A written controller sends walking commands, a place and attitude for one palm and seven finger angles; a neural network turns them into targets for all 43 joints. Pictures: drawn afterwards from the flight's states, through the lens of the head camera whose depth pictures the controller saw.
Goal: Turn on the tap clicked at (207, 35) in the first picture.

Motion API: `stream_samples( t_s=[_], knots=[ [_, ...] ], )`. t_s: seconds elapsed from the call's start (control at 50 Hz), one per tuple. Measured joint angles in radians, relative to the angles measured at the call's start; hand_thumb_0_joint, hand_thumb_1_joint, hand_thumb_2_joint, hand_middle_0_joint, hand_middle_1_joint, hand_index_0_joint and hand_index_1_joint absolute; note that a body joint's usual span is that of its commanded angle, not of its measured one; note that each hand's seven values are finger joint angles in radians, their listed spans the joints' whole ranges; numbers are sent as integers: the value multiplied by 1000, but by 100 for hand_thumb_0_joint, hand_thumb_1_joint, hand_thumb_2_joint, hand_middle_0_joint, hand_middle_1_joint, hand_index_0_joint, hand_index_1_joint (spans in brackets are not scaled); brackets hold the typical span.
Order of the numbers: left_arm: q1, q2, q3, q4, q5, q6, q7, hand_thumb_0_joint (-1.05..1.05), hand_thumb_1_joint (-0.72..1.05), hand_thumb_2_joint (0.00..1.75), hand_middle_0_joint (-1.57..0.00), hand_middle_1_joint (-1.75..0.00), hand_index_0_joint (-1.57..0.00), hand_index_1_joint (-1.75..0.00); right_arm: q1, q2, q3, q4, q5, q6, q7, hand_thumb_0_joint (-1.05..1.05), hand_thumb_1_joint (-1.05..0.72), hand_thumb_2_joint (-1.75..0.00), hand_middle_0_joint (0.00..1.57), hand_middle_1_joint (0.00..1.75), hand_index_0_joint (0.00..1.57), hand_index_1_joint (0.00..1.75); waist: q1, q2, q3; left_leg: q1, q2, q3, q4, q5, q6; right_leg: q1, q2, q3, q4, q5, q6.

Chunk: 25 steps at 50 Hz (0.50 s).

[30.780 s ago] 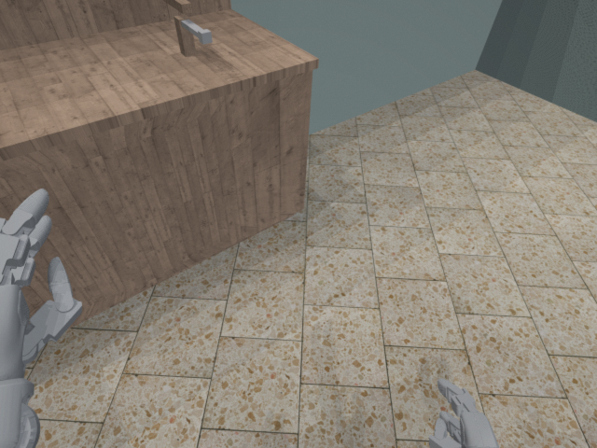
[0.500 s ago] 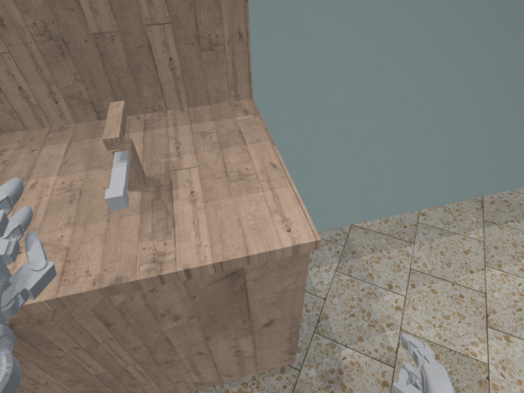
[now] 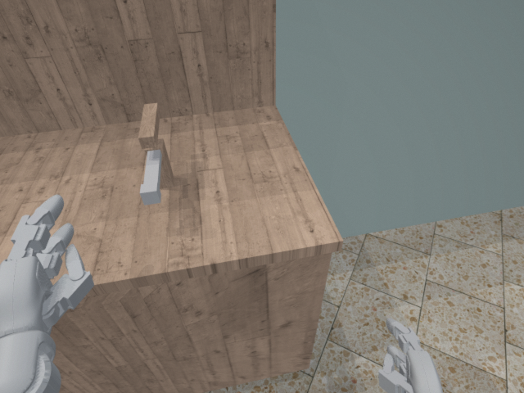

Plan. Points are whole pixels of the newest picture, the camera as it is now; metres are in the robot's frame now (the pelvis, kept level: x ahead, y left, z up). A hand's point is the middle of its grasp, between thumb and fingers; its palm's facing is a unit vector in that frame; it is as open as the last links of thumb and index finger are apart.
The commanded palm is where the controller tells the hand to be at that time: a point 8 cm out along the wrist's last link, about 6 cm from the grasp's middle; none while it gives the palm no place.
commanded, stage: turn the palm inward beside the body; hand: left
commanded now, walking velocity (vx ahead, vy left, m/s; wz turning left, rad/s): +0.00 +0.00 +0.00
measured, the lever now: (150, 193) +0.39 +0.25 +0.12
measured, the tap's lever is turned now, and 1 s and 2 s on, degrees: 0 0 0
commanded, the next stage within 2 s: reach beside the lever's end, fingers flat in 0.82 s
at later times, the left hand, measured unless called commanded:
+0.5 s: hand (91, 282) +0.18 +0.23 +0.17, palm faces +0.50 -0.85 -0.13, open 7.4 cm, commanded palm +0.13 +0.26 +0.18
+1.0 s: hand (112, 282) +0.19 +0.20 +0.17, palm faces +0.50 -0.85 -0.14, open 7.4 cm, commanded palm +0.14 +0.25 +0.18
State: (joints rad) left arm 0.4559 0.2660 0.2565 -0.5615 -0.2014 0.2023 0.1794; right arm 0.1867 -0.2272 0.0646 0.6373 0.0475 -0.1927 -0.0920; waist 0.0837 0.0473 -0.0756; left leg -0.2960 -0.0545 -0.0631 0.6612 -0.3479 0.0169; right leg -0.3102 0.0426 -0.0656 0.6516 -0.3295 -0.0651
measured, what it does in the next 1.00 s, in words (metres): stands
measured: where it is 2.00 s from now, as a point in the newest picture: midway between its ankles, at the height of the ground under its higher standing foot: outside the picture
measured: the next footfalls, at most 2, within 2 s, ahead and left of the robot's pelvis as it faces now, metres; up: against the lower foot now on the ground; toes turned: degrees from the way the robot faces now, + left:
none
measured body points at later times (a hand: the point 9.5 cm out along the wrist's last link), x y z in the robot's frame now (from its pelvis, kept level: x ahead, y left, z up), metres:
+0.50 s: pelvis +0.00 -0.01 +0.00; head -0.03 -0.03 +0.45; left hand +0.15 +0.27 +0.18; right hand +0.21 -0.22 -0.07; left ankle +0.00 +0.11 -0.72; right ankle +0.01 -0.07 -0.72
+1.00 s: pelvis +0.00 -0.03 +0.00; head -0.03 -0.06 +0.45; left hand +0.15 +0.25 +0.17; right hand +0.21 -0.24 -0.07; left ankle +0.00 +0.11 -0.72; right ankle +0.01 -0.07 -0.72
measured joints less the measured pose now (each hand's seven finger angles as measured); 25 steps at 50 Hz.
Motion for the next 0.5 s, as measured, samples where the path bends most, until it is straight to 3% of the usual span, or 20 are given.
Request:
stream_samples(
  t_s=[0.1, 0.5],
  knots=[
    [6, -7, -17, -25, 10, 9, 21, 2, 89, 90, -20, -30, -20, -30, -6, -2, 3, 1, -4, -7, 0, 1, -90, -90, 20, 30, 20, 30, 3, -5, 11, 5, -1, -2, 0, 4, 0, 7, -1, -2, -3, 5, 0],
    [13, -30, -13, -58, -34, 74, 41, 2, 89, 90, -20, -30, -20, -30, -11, -12, -2, 21, -2, -7, -7, 1, -90, -90, 20, 30, 20, 30, 2, 7, 12, 28, 5, -15, -22, 11, -11, 32, 5, -14, -26, 9, -10]
  ],
)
